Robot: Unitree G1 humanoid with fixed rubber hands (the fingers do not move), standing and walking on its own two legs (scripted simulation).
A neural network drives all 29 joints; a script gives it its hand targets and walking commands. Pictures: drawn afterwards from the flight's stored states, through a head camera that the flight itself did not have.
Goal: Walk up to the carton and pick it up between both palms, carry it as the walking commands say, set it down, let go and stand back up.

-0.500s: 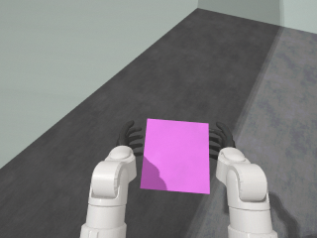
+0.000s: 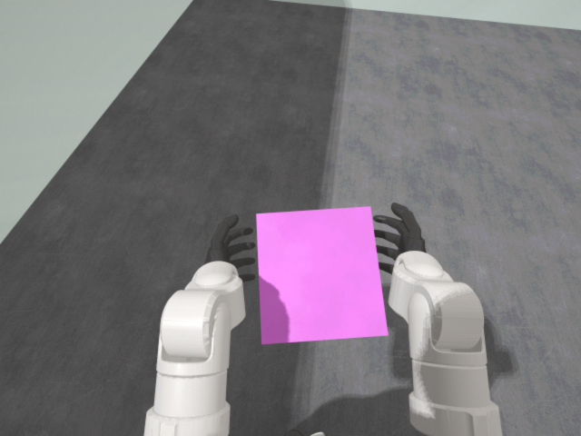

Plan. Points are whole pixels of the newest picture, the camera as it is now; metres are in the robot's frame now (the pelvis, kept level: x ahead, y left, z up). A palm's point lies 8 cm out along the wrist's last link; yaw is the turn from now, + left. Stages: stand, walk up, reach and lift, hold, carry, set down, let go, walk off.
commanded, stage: carry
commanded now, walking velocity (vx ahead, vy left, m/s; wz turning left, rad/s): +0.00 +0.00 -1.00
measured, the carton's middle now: (313, 279) +0.35 -0.02 -0.01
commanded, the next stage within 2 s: none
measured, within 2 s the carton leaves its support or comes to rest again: neither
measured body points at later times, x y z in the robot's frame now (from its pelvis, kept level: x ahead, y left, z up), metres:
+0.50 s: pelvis -0.03 -0.08 -0.02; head -0.01 -0.12 +0.43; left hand +0.29 -0.15 +0.04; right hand +0.17 -0.36 +0.03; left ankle -0.01 +0.07 -0.67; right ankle -0.02 -0.16 -0.73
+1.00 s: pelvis -0.10 -0.11 +0.00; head -0.11 -0.11 +0.45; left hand +0.20 -0.24 +0.10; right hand +0.05 -0.41 +0.11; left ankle +0.01 -0.01 -0.73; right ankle -0.17 -0.21 -0.70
